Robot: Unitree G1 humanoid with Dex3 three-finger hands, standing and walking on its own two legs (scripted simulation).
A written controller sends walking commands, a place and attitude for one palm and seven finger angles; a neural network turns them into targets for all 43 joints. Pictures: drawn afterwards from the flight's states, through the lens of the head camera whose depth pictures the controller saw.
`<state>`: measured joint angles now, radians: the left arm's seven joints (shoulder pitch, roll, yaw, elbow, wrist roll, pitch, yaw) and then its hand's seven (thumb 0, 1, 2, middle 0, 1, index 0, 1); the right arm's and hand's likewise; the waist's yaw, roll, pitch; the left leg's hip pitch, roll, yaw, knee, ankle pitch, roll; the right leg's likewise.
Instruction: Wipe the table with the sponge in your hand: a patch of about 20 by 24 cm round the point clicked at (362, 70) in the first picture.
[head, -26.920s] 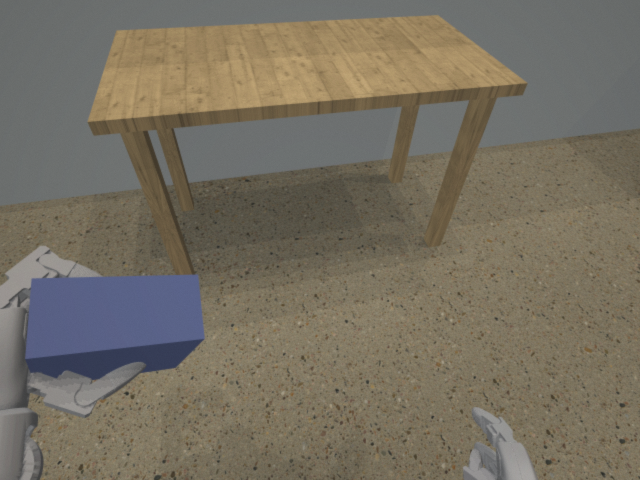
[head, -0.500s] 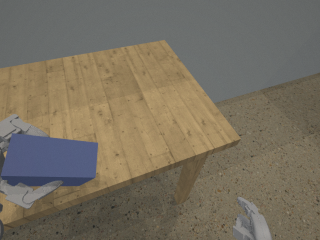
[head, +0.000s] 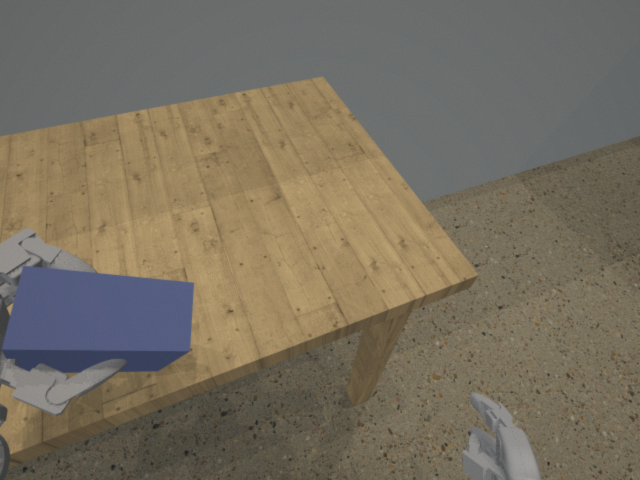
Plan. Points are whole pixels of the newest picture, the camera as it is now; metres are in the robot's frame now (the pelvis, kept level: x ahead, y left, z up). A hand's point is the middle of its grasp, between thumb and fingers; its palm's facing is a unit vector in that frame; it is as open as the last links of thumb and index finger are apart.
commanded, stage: shuffle to correct the standing spot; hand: left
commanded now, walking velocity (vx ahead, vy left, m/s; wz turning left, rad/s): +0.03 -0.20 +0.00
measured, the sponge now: (129, 329) +0.24 +0.20 +0.12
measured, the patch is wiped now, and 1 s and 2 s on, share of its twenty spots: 0.00 0.00 0.00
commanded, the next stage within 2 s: none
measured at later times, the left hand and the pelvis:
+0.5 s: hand (61, 331) +0.22 +0.24 +0.15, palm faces +0.29 -0.86 -0.43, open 10.3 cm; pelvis +0.00 +0.00 +0.00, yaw +1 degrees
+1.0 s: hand (64, 345) +0.20 +0.23 +0.16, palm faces +0.31 -0.86 -0.40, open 10.3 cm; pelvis -0.01 -0.01 +0.00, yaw +1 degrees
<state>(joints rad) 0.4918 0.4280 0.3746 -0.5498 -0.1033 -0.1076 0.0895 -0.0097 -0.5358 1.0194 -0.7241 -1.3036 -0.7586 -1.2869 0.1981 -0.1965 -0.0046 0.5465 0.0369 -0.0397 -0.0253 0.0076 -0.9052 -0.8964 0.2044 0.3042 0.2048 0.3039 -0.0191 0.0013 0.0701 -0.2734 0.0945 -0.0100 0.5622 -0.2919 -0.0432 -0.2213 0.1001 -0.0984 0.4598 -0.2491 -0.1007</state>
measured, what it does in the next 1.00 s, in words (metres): stands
